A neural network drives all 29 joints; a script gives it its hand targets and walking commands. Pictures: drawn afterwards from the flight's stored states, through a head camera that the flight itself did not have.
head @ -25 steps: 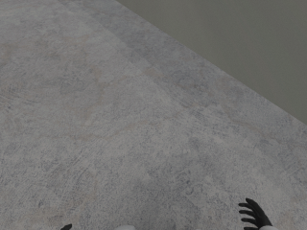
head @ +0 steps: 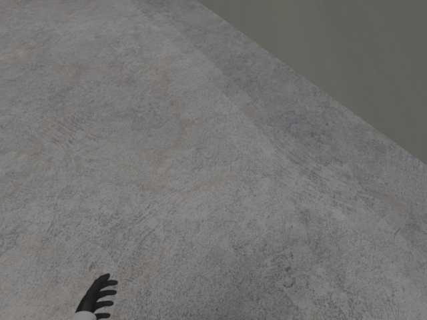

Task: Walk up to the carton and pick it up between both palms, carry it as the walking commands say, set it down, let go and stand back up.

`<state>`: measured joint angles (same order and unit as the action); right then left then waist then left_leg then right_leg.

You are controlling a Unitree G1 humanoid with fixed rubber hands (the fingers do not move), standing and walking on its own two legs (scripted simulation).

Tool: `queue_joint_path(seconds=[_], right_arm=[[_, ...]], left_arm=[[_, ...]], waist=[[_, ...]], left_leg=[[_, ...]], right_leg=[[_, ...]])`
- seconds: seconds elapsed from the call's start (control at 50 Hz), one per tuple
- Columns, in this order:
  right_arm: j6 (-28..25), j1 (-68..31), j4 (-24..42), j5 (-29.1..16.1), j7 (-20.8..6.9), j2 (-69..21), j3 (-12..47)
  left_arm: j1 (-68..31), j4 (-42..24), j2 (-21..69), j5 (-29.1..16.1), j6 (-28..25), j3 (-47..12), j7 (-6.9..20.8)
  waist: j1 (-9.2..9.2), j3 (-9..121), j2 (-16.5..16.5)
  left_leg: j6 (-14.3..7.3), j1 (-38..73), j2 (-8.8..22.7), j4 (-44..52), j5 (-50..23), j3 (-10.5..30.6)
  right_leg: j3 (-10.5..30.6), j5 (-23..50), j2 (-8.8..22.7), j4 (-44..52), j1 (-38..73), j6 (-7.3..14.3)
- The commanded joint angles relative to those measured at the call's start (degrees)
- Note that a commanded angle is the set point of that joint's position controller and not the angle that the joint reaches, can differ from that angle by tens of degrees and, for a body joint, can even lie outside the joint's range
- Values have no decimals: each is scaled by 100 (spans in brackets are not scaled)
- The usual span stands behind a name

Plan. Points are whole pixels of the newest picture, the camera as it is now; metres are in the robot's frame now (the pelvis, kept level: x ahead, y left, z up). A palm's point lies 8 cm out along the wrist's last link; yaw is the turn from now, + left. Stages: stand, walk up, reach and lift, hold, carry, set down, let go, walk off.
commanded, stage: walk up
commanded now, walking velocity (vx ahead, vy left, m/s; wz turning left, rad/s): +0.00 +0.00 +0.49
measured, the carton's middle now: out of the picture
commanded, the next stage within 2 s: none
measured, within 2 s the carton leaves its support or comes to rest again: neither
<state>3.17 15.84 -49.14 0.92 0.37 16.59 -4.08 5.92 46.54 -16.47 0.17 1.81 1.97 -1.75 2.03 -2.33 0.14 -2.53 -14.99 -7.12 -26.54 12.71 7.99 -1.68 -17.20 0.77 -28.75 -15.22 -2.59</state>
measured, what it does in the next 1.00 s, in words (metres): steps on the spot, turning left: left foot, then right foot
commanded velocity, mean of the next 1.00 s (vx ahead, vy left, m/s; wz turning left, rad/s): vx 0.00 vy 0.00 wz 0.49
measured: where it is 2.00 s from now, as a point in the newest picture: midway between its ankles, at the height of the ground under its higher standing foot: outside the picture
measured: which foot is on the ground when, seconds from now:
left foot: down 0.00-0.00, up 0.02-0.42, down 0.44-0.98, up 1.00-1.00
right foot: down 0.00-0.44, up 0.46-0.96, down 0.98-1.00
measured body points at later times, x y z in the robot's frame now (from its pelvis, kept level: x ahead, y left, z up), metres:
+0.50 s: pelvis -0.03 +0.04 -0.02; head +0.00 +0.07 +0.43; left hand -0.03 +0.33 -0.16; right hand +0.18 -0.18 -0.12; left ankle -0.07 +0.12 -0.74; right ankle -0.01 -0.11 -0.71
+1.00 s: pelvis -0.05 +0.03 +0.00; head +0.00 +0.03 +0.44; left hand -0.05 +0.34 -0.11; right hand +0.14 -0.19 -0.15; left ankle -0.07 +0.12 -0.73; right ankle -0.01 -0.07 -0.74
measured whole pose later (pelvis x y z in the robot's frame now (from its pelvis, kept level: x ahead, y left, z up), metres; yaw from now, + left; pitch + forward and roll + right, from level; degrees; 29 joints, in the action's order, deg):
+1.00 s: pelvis -0.05 +0.03 +0.00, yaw +29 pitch +2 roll +0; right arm 3.0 15.1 -48.2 1.1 0.0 17.4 -4.6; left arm 6.1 46.8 -14.3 1.0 2.1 1.7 -2.0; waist 1.9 -2.9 3.4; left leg -2.3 -19.5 -7.3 -32.9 16.1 7.1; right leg -2.4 -16.3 0.2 -29.2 -14.4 0.4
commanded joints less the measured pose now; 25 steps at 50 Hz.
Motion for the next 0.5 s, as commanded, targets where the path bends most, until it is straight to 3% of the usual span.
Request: queue_joint_path(seconds=[0.0,0.04,0.1,0.18,0.24,0.28,0.32,0.36,0.38,0.4,0.42,0.44,0.48], right_arm=[[-57,-88,373,-6,7,442,-148],[25,-136,321,-39,-68,571,-252],[135,-353,400,-40,-173,462,-224],[124,-536,497,-79,-206,422,-167],[74,-662,570,-101,-206,306,-102],[29,-769,620,-121,-200,285,-94],[-19,-628,633,-113,-197,282,-96],[-101,-209,514,-105,-175,280,-120],[-173,53,444,-95,-144,599,-189],[-203,151,445,8,-97,1272,-372],[-207,365,435,19,-78,1521,-438],[-208,379,402,23,-57,1375,-433],[-146,-172,590,30,61,922,-326]], left_arm=[[403,-235,-937,79,-11,227,-102],[46,-304,-712,93,-40,148,-72],[113,-346,-600,130,-97,111,-96],[349,-269,-716,146,-126,186,-81],[629,-184,-763,186,-130,224,-60],[741,-145,-814,207,-107,252,-28],[787,-135,-901,209,-93,290,4],[626,-177,-857,161,-46,301,32],[649,-245,-657,145,-38,248,51],[444,-480,-350,135,-34,106,89],[223,-583,-279,137,28,71,89],[143,-590,-308,118,86,104,89],[53,-463,-449,75,93,81,108]], waist=[[-149,407,-819],[-70,132,-431],[-152,53,-771],[-246,336,-1035],[-347,512,-1178],[-383,516,-1278],[-321,614,-1143],[-115,676,-949],[-11,866,-186],[65,661,1720],[128,481,1831],[99,301,1398],[-12,114,1090]], left_leg=[[389,-1635,466,-3245,1912,-402],[511,-1402,644,-3780,1433,-577],[593,-1512,715,-4169,1138,-738],[634,-1484,803,-3307,1099,-901],[599,-1329,837,-2499,1337,-1043],[580,-1049,803,-1968,1477,-1192],[540,-659,811,-1402,1302,-1251],[403,50,753,-343,520,-1383],[132,775,1140,27,-862,-809],[-419,1241,2407,295,-2699,1260],[-816,1226,3034,494,-3822,2104],[-873,913,2938,437,-3820,1673],[-789,757,2452,438,-2936,1062]], right_leg=[[1306,2389,2381,1228,1104,1117],[855,1799,2030,1349,504,1169],[504,2018,1844,1295,337,1081],[24,2400,1707,1016,867,897],[-181,3274,1785,642,1227,903],[-214,3520,1863,463,1207,912],[-167,3602,1959,234,1124,924],[-528,2809,1741,-303,823,664],[-789,1941,1349,-1164,291,423],[-815,-857,511,-2384,-1295,89],[-242,-2147,175,-3116,-1828,-125],[134,-2020,417,-3339,-1670,-137],[245,-1421,473,-3488,-1860,-78]])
